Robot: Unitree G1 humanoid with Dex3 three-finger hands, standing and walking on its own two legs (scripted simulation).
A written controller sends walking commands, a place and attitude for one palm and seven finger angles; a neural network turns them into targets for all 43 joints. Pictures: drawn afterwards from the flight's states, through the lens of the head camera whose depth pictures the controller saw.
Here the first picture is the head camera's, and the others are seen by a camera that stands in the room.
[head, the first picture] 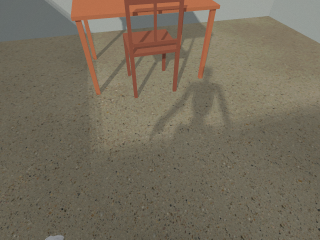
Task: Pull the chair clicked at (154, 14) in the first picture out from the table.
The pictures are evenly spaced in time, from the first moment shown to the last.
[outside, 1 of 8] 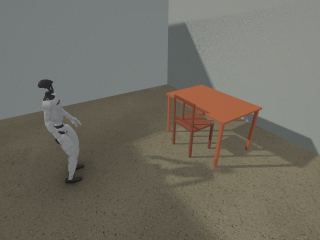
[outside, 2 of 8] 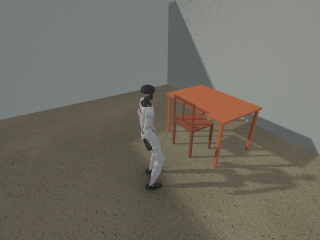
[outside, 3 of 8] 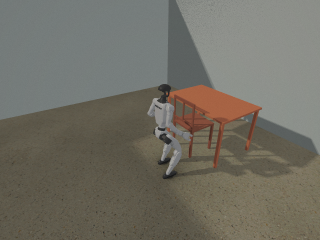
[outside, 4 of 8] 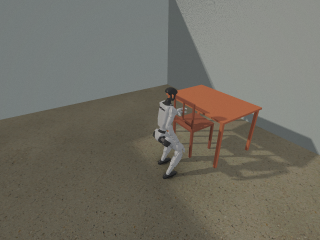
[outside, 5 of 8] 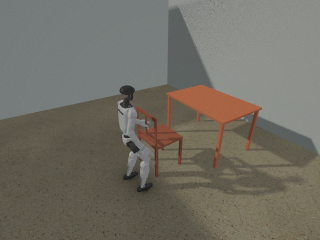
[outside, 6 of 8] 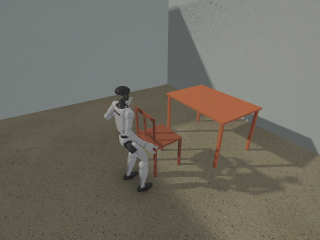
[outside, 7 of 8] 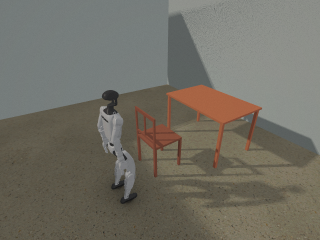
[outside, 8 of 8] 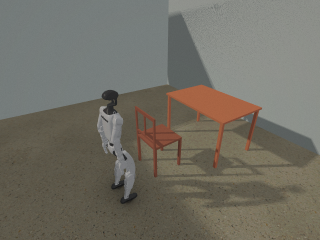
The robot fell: no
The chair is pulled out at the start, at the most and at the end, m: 0.00 0.65 0.65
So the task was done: yes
